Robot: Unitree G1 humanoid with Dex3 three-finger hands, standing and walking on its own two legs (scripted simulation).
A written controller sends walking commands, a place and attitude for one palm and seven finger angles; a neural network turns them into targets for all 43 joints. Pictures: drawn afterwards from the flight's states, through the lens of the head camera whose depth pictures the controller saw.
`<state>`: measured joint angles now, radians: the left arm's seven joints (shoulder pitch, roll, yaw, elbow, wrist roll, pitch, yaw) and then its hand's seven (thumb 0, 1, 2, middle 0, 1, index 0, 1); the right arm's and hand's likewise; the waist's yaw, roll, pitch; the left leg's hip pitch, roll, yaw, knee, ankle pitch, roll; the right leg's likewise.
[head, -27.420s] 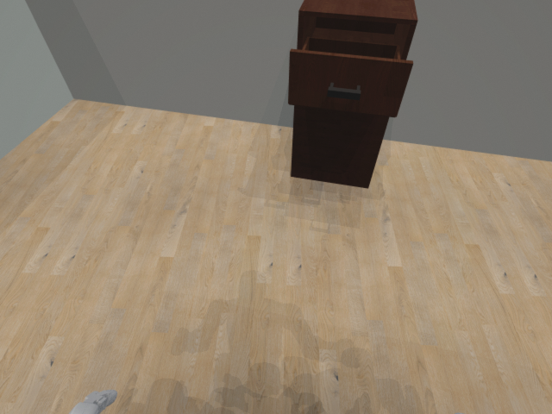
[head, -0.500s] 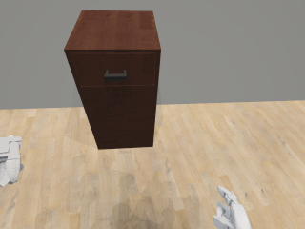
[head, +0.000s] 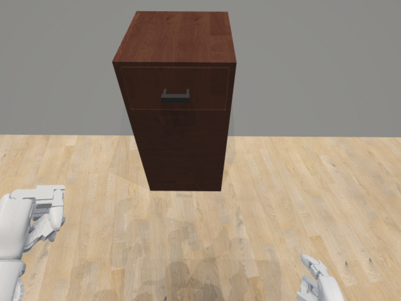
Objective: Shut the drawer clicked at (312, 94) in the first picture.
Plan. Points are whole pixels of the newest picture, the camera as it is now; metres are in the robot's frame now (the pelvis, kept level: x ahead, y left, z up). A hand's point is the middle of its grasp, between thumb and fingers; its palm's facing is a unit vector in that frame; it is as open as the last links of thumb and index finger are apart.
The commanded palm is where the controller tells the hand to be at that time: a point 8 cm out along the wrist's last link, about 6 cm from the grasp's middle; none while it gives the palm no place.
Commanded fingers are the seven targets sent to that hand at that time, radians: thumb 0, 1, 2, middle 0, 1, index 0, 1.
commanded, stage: let the arm hang, fingers relaxed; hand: left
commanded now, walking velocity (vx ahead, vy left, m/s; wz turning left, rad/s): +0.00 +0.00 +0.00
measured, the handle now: (176, 94) +0.78 +0.14 -0.06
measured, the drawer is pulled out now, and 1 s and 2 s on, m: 0.00 0.00 0.00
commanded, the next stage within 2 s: look to check the result in 1.04 s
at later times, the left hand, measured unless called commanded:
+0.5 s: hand out of the picture -0.07 +0.19 -0.17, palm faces +0.06 -0.97 -0.22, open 5.1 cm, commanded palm none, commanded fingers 0.00 0.90 0.90 -0.24 -0.34 -0.24 -0.34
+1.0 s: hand out of the picture +0.01 +0.13 -0.17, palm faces +0.06 -0.99 -0.15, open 7.3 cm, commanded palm none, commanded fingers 0.00 0.90 0.90 -0.20 -0.30 -0.20 -0.30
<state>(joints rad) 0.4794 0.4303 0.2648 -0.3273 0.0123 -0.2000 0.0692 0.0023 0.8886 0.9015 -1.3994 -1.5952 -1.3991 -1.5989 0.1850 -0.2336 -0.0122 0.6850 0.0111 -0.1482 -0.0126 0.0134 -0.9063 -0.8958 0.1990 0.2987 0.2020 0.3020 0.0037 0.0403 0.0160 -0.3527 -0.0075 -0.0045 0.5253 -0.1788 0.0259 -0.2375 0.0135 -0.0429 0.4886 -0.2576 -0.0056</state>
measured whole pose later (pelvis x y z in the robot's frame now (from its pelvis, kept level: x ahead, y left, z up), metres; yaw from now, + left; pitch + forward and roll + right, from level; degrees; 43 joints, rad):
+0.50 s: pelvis -0.01 +0.00 +0.00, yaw +1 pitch -1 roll -1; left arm 0.39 0.20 0.01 1.08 0.01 0.03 0.02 0.01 0.90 0.90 -0.60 -0.77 -0.60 -0.76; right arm 0.31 -0.16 -0.02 1.04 -0.02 0.04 -0.02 0.01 -0.91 -0.90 0.20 0.30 0.20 0.30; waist 0.02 0.02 0.07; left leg -0.32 -0.02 -0.03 0.49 -0.15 0.03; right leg -0.20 0.01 -0.07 0.46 -0.25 -0.02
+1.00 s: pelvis +0.02 -0.02 +0.00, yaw +0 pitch -1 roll +0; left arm 0.30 0.10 0.01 1.13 0.00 -0.01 0.04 0.01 0.92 0.90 -0.20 -0.30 -0.20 -0.31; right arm 0.32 -0.09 -0.01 1.13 -0.01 0.00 -0.04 0.01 -0.91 -0.90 0.20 0.30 0.20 0.30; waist -0.01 0.00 0.04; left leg -0.25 -0.01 -0.01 0.45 -0.18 0.01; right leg -0.15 0.01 -0.04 0.45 -0.28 -0.03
